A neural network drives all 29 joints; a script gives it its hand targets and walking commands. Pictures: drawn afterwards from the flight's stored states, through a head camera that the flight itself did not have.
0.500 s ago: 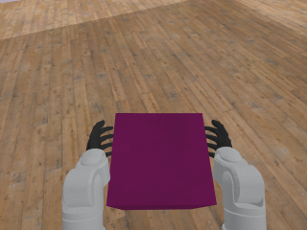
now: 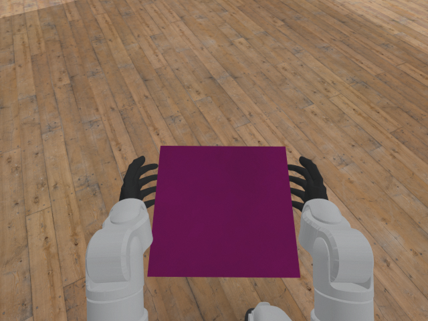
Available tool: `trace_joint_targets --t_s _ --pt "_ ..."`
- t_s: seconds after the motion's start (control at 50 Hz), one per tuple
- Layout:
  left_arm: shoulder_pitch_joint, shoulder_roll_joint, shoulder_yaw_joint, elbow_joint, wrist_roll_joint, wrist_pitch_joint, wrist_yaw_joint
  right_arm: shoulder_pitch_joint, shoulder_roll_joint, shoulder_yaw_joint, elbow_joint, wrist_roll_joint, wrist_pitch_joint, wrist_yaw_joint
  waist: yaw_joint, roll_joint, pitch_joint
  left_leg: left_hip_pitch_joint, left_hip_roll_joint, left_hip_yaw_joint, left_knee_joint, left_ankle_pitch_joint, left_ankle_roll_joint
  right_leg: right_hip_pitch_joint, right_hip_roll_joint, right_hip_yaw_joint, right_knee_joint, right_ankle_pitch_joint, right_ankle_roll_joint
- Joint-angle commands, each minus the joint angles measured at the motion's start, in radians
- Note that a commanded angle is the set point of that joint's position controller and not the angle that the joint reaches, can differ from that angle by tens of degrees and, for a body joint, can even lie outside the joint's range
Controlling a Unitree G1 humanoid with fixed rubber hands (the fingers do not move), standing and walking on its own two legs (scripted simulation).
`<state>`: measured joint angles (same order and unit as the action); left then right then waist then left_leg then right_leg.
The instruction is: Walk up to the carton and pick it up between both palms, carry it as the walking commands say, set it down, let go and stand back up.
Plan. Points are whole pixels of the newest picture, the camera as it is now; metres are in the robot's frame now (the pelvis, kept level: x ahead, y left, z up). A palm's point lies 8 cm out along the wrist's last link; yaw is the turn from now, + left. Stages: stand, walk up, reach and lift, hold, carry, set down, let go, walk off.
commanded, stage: carry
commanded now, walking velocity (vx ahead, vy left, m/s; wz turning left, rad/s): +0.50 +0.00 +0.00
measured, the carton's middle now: (221, 219) +0.30 +0.00 -0.02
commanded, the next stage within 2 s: none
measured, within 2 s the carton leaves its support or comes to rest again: neither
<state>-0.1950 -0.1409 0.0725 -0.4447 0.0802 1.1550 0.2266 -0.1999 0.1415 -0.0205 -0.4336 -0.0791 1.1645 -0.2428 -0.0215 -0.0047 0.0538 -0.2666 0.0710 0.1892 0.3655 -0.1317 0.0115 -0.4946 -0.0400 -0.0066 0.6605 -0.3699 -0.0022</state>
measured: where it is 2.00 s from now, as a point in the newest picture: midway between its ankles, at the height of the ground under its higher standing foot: (241, 87)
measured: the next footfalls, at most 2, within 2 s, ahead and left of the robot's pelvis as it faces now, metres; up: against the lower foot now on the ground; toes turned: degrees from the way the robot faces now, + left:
right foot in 0.12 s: +0.25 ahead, -0.14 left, +0.00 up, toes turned -4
left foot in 0.62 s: +0.69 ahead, +0.06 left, +0.00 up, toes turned +8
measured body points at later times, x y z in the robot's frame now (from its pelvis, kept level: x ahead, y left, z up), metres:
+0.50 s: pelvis +0.38 -0.08 +0.00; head +0.46 -0.12 +0.44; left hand +0.70 +0.06 +0.10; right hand +0.70 -0.23 +0.07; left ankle +0.48 +0.09 -0.68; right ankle +0.21 -0.14 -0.74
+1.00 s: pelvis +0.84 -0.15 -0.03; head +0.81 -0.17 +0.42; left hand +1.10 +0.03 +0.09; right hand +1.13 -0.26 +0.08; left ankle +0.70 -0.01 -0.74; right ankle +0.95 -0.28 -0.75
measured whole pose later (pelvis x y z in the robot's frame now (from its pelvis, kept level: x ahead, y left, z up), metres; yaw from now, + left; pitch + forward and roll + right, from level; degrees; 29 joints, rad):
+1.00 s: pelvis +0.84 -0.15 -0.03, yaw +6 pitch +2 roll -1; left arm -0.15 -0.13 0.02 -0.39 0.08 1.19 0.23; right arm -0.15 0.13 -0.03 -0.41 -0.09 1.22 -0.24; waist 0.02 0.04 -0.13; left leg -0.14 0.10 0.03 0.66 -0.62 0.03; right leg -0.49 -0.04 -0.04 0.64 -0.18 0.04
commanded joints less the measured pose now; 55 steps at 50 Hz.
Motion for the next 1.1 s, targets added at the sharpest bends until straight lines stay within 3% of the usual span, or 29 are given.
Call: trace_joint_targets --t_s 0.0,0.04,0.1,0.12,0.16,0.18,0.22,0.28,0.3,0.4,0.48,0.54,0.56,0.6,0.64,0.7,0.74,0.78,0.8,0.82,0.86,0.88,0.9,0.96,0.98,1.0,1.02,1.04,1.08 --pt "-0.295 -1.007 -0.602 -0.046 -0.328 0.014 -0.261 -0.186 0.985 0.533 0.010 0.306 0.017 0.271 0.039 0.179 -0.380 -0.043 0.143 -0.100 -0.104 -0.533 0.078 0.275 -0.006 -0.064 -0.111 0.146 -0.035" --pt "-0.320 -0.939 -0.592 -0.033 -0.318 0.061 -0.250 -0.183 0.904 0.495 0.026 0.282 0.052 0.259 0.028 0.251 -0.222 -0.070 0.202 -0.131 -0.168 -0.604 0.089 0.161 -0.012 -0.158 -0.053 0.143 0.015" --pt "-0.332 -0.874 -0.542 0.093 -0.306 0.127 -0.250 -0.277 0.832 0.468 0.053 0.244 0.098 0.220 0.019 0.201 -0.089 -0.053 0.214 -0.148 -0.097 -0.532 0.074 0.069 -0.035 -0.129 -0.103 0.098 0.024" --pt "-0.289 -0.835 -0.510 0.146 -0.293 0.142 -0.243 -0.253 0.785 0.460 0.068 0.218 0.120 0.208 0.024 0.105 -0.002 -0.093 0.143 -0.081 0.021 -0.478 0.042 0.083 -0.042 -0.069 -0.222 0.019 0.008" --pt "-0.235 -0.746 -0.441 0.198 -0.270 0.149 -0.233 -0.283 0.752 0.486 0.063 0.202 0.147 0.196 0.044 -0.455 0.007 -0.453 -0.075 0.019 0.597 -0.404 -0.053 0.412 -0.307 0.539 -0.593 -0.112 -0.151" --pt "-0.200 -0.797 -0.432 0.250 -0.270 0.144 -0.235 -0.367 0.766 0.510 0.012 0.229 0.143 0.190 0.042 -0.430 -0.025 -0.565 -0.072 -0.107 0.689 -0.493 -0.033 0.512 -0.332 0.567 -0.540 0.237 -0.206" --pt "-0.266 -0.838 -0.411 0.192 -0.279 0.107 -0.232 -0.444 0.841 0.529 0.014 0.285 0.126 0.193 0.033 -0.284 -0.079 -0.647 -0.040 -0.207 0.840 -0.418 -0.040 0.602 -0.282 0.416 -0.418 0.629 -0.175" --pt "-0.410 -1.051 -0.519 -0.018 -0.387 0.048 -0.246 -0.434 1.077 0.540 -0.048 0.340 0.047 0.209 0.032 -0.095 -0.311 -0.583 -0.014 -0.186 0.711 -0.202 -0.024 0.859 -0.248 0.187 -0.366 0.840 -0.090" --pt "-0.442 -1.070 -0.563 -0.087 -0.414 0.023 -0.254 -0.379 1.115 0.537 -0.049 0.337 0.022 0.216 0.025 -0.027 -0.374 -0.490 0.001 -0.192 0.633 -0.153 -0.028 0.817 -0.250 0.135 -0.393 0.717 -0.095" --pt "-0.430 -1.016 -0.616 -0.226 -0.416 -0.023 -0.250 -0.223 1.149 0.552 -0.043 0.318 -0.029 0.203 0.032 -0.097 -0.450 -0.448 -0.061 -0.067 0.444 0.066 -0.031 0.912 -0.212 -0.001 -0.399 1.030 -0.085" --pt "-0.168 -0.896 -0.541 -0.049 -0.327 0.027 -0.253 -0.209 1.026 0.575 -0.050 0.307 0.003 0.194 0.043 -0.208 -0.349 -0.384 -0.115 0.061 0.182 0.133 -0.006 0.924 -0.142 -0.098 -0.373 1.263 -0.037" --pt "-0.135 -0.839 -0.517 -0.001 -0.300 0.061 -0.242 -0.215 0.952 0.565 -0.052 0.293 0.031 0.190 0.020 -0.187 -0.410 0.077 -0.219 0.214 -0.052 0.300 0.030 0.738 -0.076 -0.178 -0.071 1.626 0.024" --pt "-0.147 -0.830 -0.517 0.022 -0.292 0.073 -0.245 -0.240 0.933 0.578 -0.072 0.296 0.036 0.194 -0.027 -0.146 -0.487 0.385 -0.132 0.112 -0.014 0.350 0.090 0.488 -0.055 -0.178 0.156 1.498 0.058" --pt "-0.175 -0.835 -0.486 -0.008 -0.279 0.076 -0.248 -0.329 0.947 0.598 -0.060 0.327 0.053 0.210 -0.024 0.217 -0.554 0.932 0.356 -0.667 0.108 0.978 0.395 -0.295 0.162 -0.027 0.782 -0.123 0.084" --pt "-0.274 -0.924 -0.499 -0.035 -0.320 0.057 -0.236 -0.358 1.016 0.623 -0.080 0.336 0.044 0.222 -0.033 0.162 -0.546 0.872 0.422 -0.680 0.229 1.021 0.394 -0.523 0.017 0.298 0.918 -0.395 0.016" --pt "-0.303 -1.012 -0.536 -0.076 -0.357 0.000 -0.257 -0.349 1.101 0.617 -0.149 0.378 -0.006 0.232 -0.011 -0.032 -0.401 0.557 0.321 -0.511 -0.007 0.501 0.164 -0.365 -0.009 0.176 0.401 -0.210 0.013" --pt "-0.283 -1.006 -0.563 -0.090 -0.353 -0.007 -0.261 -0.236 1.067 0.594 -0.095 0.329 -0.008 0.233 0.027 0.025 -0.366 0.103 0.270 -0.239 -0.166 0.052 0.065 0.121 -0.076 0.065 0.000 0.047 0.023" --pt "-0.236 -0.980 -0.542 -0.034 -0.329 -0.009 -0.263 -0.162 0.988 0.588 -0.038 0.304 -0.004 0.234 0.036 0.173 -0.379 -0.024 0.204 -0.094 -0.102 -0.140 0.055 0.342 -0.049 0.004 -0.101 0.237 0.015" --pt "-0.178 -0.966 -0.543 0.015 -0.321 0.000 -0.255 -0.066 0.978 0.567 0.055 0.293 0.012 0.241 0.043 0.148 -0.401 -0.033 0.136 -0.043 -0.004 -0.210 0.046 0.374 -0.022 -0.002 -0.129 0.277 -0.002" --pt "-0.169 -0.957 -0.548 -0.016 -0.309 -0.002 -0.253 -0.110 0.964 0.570 0.017 0.305 0.012 0.252 0.057 0.063 -0.392 -0.021 0.052 -0.012 0.101 -0.268 0.033 0.337 -0.035 0.015 -0.147 0.199 -0.023" --pt "-0.276 -0.957 -0.570 -0.045 -0.309 0.013 -0.236 -0.299 0.961 0.570 -0.088 0.325 0.019 0.255 0.061 -0.198 -0.294 -0.132 -0.081 -0.005 0.312 -0.534 0.024 0.292 -0.154 0.282 -0.412 -0.217 -0.082" --pt "-0.299 -0.948 -0.566 -0.052 -0.317 0.023 -0.232 -0.342 0.965 0.569 -0.103 0.328 0.026 0.245 0.048 -0.211 -0.259 -0.127 -0.075 -0.021 0.419 -0.581 0.028 0.257 -0.205 0.357 -0.502 -0.421 -0.090" --pt "-0.293 -0.917 -0.548 0.003 -0.307 0.050 -0.227 -0.306 0.910 0.531 -0.079 0.304 0.046 0.232 0.021 -0.113 -0.213 -0.024 -0.044 -0.080 0.352 -0.554 0.041 0.147 -0.156 0.259 -0.482 -0.339 -0.017" --pt "-0.243 -0.848 -0.510 0.094 -0.278 0.089 -0.213 -0.271 0.822 0.506 0.003 0.285 0.089 0.216 0.014 -0.235 -0.200 0.105 -0.070 -0.081 0.006 -0.546 0.078 0.075 -0.229 0.388 -0.551 -0.464 -0.040" --pt "-0.251 -0.862 -0.525 0.069 -0.299 0.089 -0.213 -0.212 0.837 0.480 0.070 0.269 0.101 0.218 0.007 -0.202 -0.233 0.340 -0.013 -0.095 -0.160 -0.479 0.089 -0.042 -0.136 0.173 -0.450 -0.302 0.043" --pt "-0.313 -0.887 -0.564 0.022 -0.308 0.089 -0.209 -0.226 0.839 0.477 0.057 0.284 0.093 0.223 -0.028 0.150 -0.248 0.543 0.152 -0.299 -0.274 -0.527 0.107 -0.246 0.004 -0.081 -0.093 -0.038 0.142" --pt "-0.413 -0.928 -0.608 -0.012 -0.353 0.083 -0.231 -0.211 0.905 0.450 0.100 0.279 0.072 0.220 -0.025 0.303 -0.193 0.471 0.298 -0.584 -0.266 -0.424 0.122 -0.334 0.033 -0.122 0.050 0.048 0.107" --pt "-0.490 -0.975 -0.606 -0.025 -0.369 0.074 -0.240 -0.295 0.954 0.460 0.063 0.278 0.058 0.212 -0.025 0.119 -0.127 0.469 0.287 -0.560 -0.236 -0.050 0.108 -0.296 0.022 -0.082 0.063 0.082 0.068" --pt "-0.489 -1.031 -0.641 -0.091 -0.394 0.048 -0.231 -0.302 1.008 0.486 -0.043 0.318 0.031 0.217 -0.021 0.155 -0.198 0.693 0.209 -0.347 -0.032 0.870 0.037 -0.310 0.094 -0.142 0.043 -0.007 0.032"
